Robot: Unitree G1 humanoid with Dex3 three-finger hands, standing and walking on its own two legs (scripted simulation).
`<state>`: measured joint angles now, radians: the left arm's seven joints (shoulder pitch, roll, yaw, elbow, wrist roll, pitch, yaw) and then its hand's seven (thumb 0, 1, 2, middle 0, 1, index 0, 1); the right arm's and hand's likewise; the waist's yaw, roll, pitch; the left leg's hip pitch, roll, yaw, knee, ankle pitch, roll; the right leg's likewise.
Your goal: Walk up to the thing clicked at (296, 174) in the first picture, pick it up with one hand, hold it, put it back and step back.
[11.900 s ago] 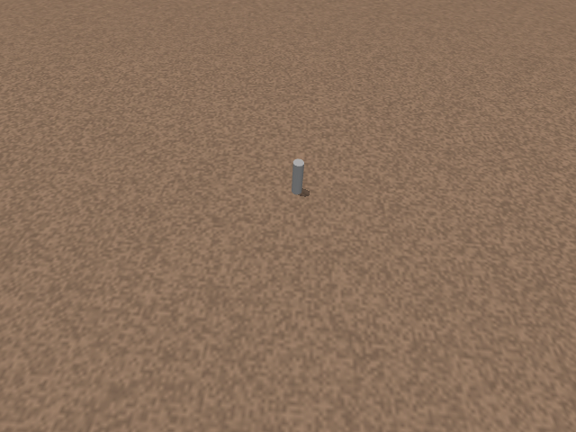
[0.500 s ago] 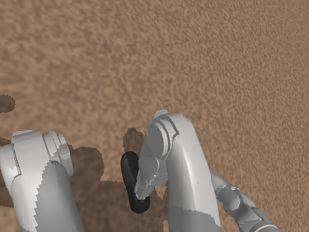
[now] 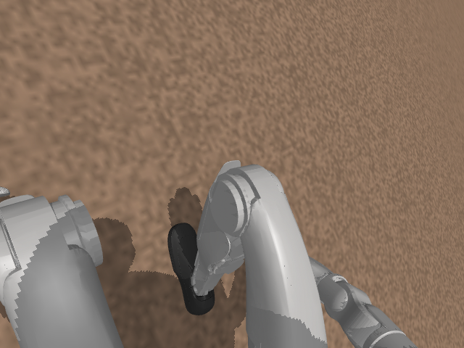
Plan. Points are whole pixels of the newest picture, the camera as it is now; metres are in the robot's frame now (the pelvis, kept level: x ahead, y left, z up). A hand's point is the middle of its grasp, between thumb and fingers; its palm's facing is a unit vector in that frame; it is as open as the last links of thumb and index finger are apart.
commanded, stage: close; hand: left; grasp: from the side
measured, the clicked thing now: out of the picture +0.43 +0.29 -0.19
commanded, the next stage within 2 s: settle in 0.54 s
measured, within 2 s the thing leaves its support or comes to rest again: leaves its support in 1.00 s
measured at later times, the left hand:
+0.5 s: hand out of the picture +0.43 +0.28 -0.18, palm faces +0.33 -0.95 +0.00, open 7.6 cm
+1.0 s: hand out of the picture +0.43 +0.28 -0.17, palm faces +0.32 -0.95 +0.01, open 6.7 cm
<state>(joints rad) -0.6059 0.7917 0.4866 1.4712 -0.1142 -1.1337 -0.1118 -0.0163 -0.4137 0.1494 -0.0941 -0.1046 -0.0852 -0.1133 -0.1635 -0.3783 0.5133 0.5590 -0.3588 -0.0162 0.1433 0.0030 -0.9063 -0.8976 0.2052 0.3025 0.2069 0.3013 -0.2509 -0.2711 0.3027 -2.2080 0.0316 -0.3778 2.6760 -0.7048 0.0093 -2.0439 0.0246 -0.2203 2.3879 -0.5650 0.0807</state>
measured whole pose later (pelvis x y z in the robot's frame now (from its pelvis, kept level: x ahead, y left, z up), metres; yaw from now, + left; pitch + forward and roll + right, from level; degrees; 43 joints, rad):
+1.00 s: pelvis +0.00 +0.00 +0.01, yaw -1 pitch +12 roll -19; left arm -0.65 0.83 0.49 1.38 -0.07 -1.06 -0.04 0.01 0.05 1.04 -0.88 -1.05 -0.90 -1.06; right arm -0.16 -0.37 0.51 0.56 -0.36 0.03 0.14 0.00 -0.89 -0.89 0.20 0.30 0.21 0.30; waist -0.25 -0.28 0.32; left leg -2.21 0.03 -0.39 2.66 -0.72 0.00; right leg -2.04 0.03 -0.23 2.36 -0.57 0.08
